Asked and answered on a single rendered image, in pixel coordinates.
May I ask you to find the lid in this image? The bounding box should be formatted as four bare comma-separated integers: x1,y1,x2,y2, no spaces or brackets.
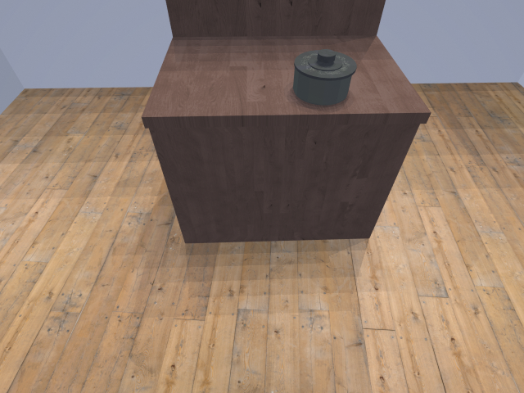
294,50,357,81

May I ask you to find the pot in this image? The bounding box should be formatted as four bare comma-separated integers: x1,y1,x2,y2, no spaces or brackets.
293,68,352,106

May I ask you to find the table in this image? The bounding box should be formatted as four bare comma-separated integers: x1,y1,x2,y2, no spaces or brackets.
142,0,431,243

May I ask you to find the knob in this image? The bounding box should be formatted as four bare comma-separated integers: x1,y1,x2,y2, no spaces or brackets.
317,49,336,63

